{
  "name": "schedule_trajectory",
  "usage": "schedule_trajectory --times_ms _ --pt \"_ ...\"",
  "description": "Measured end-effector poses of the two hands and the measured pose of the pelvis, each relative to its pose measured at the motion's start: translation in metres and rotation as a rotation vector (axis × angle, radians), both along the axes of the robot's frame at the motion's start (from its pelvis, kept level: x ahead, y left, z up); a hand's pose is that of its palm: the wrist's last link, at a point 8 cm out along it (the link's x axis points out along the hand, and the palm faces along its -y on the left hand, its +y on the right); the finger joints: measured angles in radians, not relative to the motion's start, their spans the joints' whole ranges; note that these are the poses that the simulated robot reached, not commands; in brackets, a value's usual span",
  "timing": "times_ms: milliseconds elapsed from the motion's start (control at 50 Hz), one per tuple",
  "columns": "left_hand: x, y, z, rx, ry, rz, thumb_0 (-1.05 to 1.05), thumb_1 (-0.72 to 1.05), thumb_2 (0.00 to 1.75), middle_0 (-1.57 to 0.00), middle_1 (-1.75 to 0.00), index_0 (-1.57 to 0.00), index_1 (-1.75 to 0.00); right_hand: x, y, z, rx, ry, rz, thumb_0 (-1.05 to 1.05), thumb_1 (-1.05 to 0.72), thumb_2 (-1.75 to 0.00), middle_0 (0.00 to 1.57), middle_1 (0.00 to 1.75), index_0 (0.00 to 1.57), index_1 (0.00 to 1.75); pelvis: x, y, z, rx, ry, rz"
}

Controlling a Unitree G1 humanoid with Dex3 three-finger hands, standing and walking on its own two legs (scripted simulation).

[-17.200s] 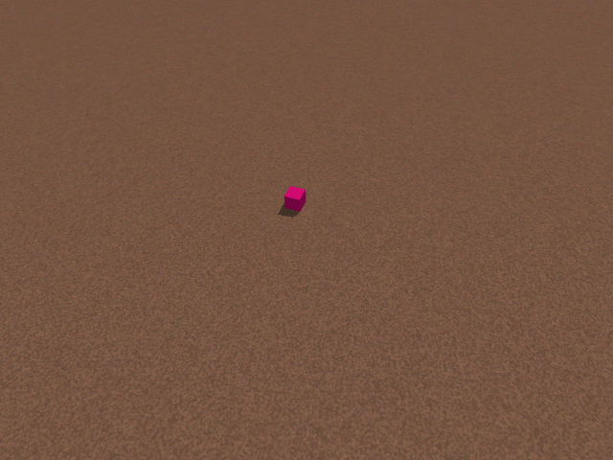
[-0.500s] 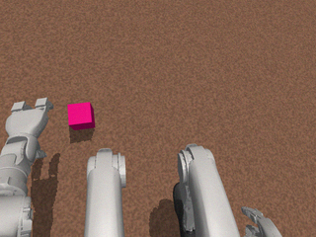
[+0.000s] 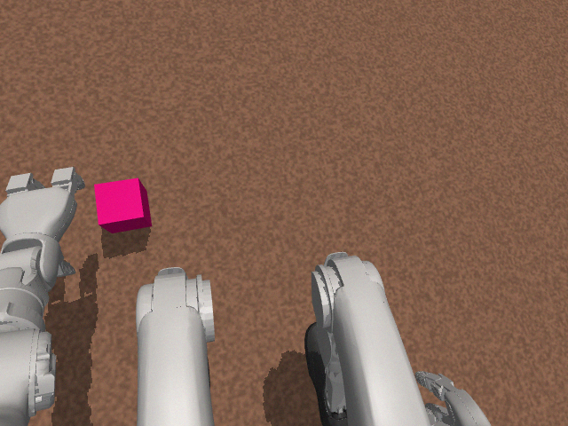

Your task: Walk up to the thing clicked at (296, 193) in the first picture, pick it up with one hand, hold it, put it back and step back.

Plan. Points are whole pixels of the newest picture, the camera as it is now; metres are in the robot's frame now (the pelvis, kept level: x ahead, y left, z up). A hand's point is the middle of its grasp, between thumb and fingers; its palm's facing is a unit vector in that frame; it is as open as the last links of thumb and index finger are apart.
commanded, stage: rise first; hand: left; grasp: from above
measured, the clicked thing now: (124, 206) +0.47 +0.27 -0.31
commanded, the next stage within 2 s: approach in 0.06 s
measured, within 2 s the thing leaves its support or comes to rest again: neither
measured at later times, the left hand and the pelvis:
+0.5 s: hand (111, 205) +0.45 +0.26 -0.20, palm faces -0.43 -0.08 -0.90, open 14.0 cm; pelvis +0.00 +0.00 -0.02, yaw -1 degrees
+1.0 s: hand (96, 214) +0.44 +0.29 -0.23, palm faces -0.57 -0.13 -0.81, open 13.8 cm; pelvis +0.01 +0.00 -0.03, yaw -2 degrees
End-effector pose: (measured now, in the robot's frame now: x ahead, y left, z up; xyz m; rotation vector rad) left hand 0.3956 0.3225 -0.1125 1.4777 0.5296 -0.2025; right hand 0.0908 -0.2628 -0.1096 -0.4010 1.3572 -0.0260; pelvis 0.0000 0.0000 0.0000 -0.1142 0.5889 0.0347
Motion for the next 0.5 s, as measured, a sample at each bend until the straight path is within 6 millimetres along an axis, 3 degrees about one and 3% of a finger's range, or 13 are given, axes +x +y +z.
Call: schedule_trajectory --times_ms 300,380,500 --pt "0.011 -0.007 -0.01 0.002 0.021 -0.013 0.0 -0.49 0.95 -0.07 -1.02 -0.1 -1.0 -0.001 -0.006 -0.003 -0.004 0.036 0.003 0.0 -0.9 -0.89 0.2 0.3 0.2 0.3 0.005 -0.003 -0.003 0.006 0.015 -0.003" --pt "0.024 -0.022 -0.018 -0.007 0.025 -0.052 0.0 -0.49 0.95 -0.07 -1.02 -0.1 -1.0 -0.003 -0.008 -0.003 -0.014 0.038 0.022 0.0 -0.9 -0.89 0.2 0.3 0.2 0.3 0.005 -0.003 -0.007 0.004 0.014 -0.006" --pt "0.055 -0.06 -0.035 -0.033 -0.024 -0.112 0.0 -0.49 0.95 -0.07 -1.03 -0.11 -1.0 -0.017 -0.014 -0.001 -0.047 0.047 0.024 0.0 -0.9 -0.89 0.2 0.3 0.2 0.3 0.004 -0.004 -0.017 -0.004 0.005 -0.016"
